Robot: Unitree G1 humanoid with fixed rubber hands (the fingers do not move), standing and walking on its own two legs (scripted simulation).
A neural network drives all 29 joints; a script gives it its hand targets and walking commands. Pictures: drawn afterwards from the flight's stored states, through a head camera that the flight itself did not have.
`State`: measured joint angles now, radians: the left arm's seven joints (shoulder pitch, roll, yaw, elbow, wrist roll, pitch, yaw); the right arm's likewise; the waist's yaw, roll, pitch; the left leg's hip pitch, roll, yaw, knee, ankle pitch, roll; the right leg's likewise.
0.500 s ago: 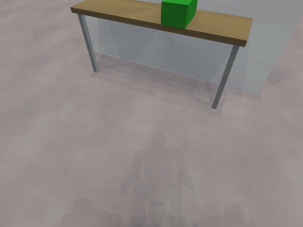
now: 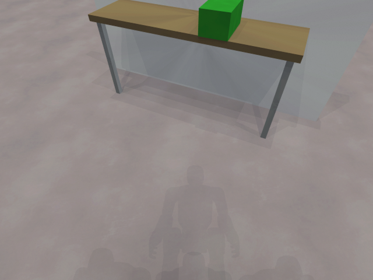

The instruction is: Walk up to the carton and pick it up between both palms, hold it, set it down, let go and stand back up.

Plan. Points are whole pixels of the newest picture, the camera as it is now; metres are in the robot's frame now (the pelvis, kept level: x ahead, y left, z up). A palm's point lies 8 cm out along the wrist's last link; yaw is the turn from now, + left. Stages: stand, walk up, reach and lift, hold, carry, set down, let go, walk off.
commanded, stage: stand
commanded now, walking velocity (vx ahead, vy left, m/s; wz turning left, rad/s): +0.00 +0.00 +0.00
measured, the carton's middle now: (221, 16) +1.50 -0.19 -0.01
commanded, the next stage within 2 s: walk up in 1.14 s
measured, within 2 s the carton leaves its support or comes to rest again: neither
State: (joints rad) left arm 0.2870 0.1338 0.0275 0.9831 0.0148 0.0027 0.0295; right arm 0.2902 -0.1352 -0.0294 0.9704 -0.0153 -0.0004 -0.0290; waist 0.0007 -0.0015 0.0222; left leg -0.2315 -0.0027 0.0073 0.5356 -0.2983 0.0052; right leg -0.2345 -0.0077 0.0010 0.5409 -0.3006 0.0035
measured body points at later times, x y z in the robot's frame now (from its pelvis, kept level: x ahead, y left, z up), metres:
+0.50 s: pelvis +0.00 +0.00 +0.01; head +0.01 +0.00 +0.46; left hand -0.02 +0.20 -0.16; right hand -0.01 -0.20 -0.16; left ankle -0.01 +0.12 -0.73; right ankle -0.01 -0.12 -0.73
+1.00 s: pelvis -0.01 +0.01 +0.01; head +0.00 +0.01 +0.46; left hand -0.03 +0.20 -0.16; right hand -0.03 -0.19 -0.16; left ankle -0.01 +0.12 -0.73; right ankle -0.01 -0.12 -0.73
